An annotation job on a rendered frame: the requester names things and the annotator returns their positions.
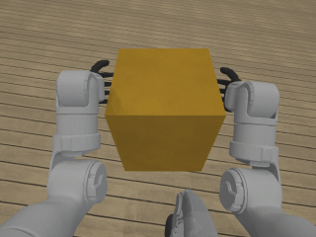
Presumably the robot left hand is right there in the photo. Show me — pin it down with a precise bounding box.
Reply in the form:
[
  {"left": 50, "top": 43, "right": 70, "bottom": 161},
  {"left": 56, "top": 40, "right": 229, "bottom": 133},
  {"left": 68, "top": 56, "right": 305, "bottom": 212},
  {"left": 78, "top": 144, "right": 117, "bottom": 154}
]
[{"left": 90, "top": 59, "right": 114, "bottom": 104}]

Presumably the robot right shin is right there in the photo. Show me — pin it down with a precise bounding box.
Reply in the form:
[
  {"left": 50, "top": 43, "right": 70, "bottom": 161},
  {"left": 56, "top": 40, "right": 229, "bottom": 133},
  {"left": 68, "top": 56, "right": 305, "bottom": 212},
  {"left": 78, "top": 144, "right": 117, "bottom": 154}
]
[{"left": 170, "top": 189, "right": 194, "bottom": 237}]

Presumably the right robot upper arm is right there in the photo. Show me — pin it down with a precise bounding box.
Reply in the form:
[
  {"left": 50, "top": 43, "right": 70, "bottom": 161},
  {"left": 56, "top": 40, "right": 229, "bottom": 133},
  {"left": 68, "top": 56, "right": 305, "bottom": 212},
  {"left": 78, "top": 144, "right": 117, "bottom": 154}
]
[{"left": 218, "top": 167, "right": 316, "bottom": 237}]

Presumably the left robot upper arm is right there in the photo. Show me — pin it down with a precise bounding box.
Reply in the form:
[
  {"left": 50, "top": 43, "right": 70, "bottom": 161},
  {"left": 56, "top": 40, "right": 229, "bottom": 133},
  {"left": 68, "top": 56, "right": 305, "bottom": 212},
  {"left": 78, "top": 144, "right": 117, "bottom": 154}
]
[{"left": 0, "top": 159, "right": 108, "bottom": 237}]

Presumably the robot left forearm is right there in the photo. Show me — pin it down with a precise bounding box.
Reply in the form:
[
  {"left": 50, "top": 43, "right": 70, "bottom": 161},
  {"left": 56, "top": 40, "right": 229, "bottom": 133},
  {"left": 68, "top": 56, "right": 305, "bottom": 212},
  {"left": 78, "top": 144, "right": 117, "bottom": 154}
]
[{"left": 46, "top": 70, "right": 106, "bottom": 195}]

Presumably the right robot thigh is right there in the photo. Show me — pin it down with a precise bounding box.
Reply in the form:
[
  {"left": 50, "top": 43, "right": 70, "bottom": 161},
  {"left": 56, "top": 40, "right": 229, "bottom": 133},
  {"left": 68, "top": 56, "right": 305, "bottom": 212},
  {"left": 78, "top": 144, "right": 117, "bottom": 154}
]
[{"left": 175, "top": 192, "right": 219, "bottom": 237}]

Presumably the carton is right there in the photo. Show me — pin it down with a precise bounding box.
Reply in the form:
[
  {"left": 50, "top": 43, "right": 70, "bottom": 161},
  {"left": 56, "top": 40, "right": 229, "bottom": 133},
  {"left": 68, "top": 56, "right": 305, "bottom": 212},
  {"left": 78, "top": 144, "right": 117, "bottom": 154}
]
[{"left": 105, "top": 48, "right": 226, "bottom": 172}]

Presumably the robot right hand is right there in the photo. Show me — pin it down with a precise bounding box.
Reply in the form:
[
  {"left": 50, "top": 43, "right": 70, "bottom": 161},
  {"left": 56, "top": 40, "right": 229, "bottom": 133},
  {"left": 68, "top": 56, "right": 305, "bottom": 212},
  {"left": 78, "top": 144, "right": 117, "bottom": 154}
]
[{"left": 216, "top": 67, "right": 242, "bottom": 113}]

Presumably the robot right forearm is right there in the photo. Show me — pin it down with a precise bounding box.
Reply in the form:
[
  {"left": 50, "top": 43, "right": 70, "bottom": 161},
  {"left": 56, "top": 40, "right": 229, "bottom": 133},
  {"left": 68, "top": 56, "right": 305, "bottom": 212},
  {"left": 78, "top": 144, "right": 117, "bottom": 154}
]
[{"left": 224, "top": 81, "right": 282, "bottom": 201}]

